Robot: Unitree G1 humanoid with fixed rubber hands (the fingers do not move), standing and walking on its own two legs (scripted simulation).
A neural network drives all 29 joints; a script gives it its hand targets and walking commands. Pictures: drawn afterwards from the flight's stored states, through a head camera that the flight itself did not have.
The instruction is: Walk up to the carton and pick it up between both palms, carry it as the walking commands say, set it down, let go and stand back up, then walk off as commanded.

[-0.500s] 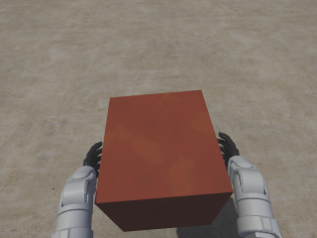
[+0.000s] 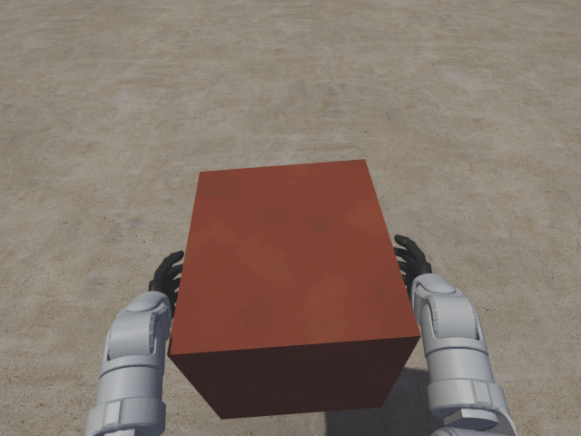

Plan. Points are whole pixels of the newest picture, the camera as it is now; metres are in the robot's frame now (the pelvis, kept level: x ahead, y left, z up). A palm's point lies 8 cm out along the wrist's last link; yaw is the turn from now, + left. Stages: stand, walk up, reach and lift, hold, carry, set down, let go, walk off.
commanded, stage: reach and lift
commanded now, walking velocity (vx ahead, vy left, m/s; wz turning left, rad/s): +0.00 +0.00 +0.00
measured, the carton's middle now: (291, 291) +0.34 +0.00 -0.04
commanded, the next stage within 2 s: hold in 0.76 s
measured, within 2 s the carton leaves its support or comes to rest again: neither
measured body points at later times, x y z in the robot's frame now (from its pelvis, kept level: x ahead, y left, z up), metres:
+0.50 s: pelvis +0.00 +0.00 +0.00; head +0.00 -0.03 +0.45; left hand +0.30 +0.18 +0.02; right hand +0.31 -0.19 +0.01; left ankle -0.01 +0.15 -0.75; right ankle +0.05 -0.14 -0.75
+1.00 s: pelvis +0.01 +0.00 +0.00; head +0.01 -0.02 +0.45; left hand +0.29 +0.18 +0.01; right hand +0.30 -0.19 +0.00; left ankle -0.01 +0.15 -0.75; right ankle +0.05 -0.14 -0.75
